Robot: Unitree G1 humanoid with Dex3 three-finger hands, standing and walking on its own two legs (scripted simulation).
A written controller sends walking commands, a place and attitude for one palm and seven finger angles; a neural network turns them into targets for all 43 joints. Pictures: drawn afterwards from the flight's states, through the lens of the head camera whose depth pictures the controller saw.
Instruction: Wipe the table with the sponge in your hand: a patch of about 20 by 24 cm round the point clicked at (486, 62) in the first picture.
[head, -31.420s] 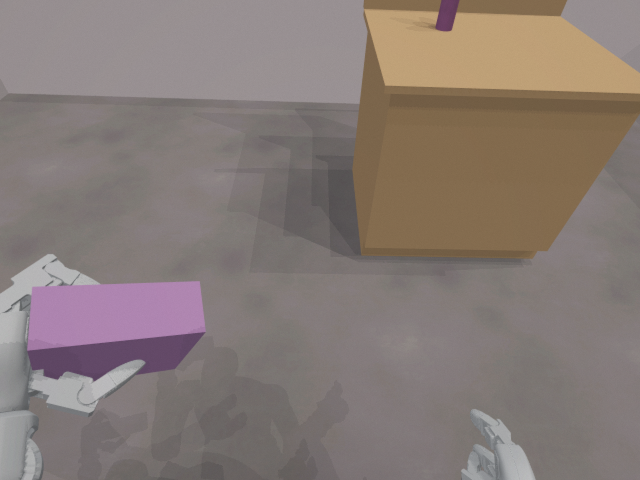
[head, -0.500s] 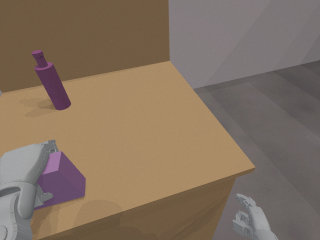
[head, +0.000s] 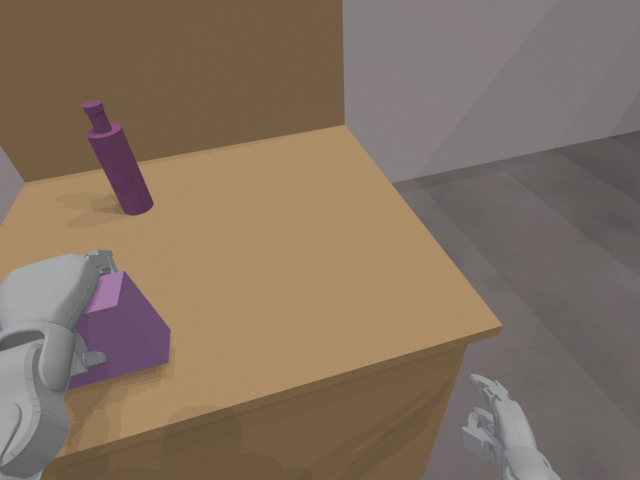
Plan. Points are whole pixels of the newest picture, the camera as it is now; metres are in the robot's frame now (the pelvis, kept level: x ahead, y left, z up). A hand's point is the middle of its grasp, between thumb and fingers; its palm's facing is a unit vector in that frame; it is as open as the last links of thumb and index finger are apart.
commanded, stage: lift the sponge slowly off the table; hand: left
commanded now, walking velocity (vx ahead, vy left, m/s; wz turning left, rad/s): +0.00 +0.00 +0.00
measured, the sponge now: (100, 343) +0.21 +0.32 +0.09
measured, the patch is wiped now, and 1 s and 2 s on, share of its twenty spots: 1.00 1.00 1.00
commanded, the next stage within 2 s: bring the sponge back beside the body in 1.10 s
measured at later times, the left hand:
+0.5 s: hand (79, 289) +0.22 +0.32 +0.17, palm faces +0.14 -0.03 -0.99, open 9.5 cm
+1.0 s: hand (57, 266) +0.22 +0.32 +0.21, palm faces +0.23 -0.03 -0.97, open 9.5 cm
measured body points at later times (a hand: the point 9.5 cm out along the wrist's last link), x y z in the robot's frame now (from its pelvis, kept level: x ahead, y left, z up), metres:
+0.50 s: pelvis -0.01 +0.00 +0.00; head -0.05 -0.05 +0.45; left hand +0.21 +0.31 +0.23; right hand +0.24 -0.20 -0.07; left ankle +0.02 +0.11 -0.74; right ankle +0.00 -0.10 -0.74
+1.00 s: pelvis -0.02 +0.00 +0.00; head -0.05 -0.05 +0.44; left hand +0.20 +0.32 +0.26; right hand +0.25 -0.19 -0.06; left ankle +0.02 +0.11 -0.74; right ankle +0.00 -0.10 -0.74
